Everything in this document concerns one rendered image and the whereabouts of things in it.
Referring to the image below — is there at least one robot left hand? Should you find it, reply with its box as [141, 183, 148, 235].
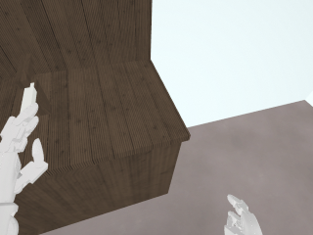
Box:
[0, 102, 48, 204]

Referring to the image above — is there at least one robot left forearm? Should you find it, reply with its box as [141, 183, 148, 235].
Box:
[0, 202, 19, 235]

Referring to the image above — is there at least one robot right hand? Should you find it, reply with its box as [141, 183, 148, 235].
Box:
[224, 194, 263, 235]

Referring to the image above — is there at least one tap lever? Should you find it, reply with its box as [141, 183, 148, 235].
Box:
[20, 82, 37, 113]

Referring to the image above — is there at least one counter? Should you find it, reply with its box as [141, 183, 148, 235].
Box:
[0, 0, 191, 235]

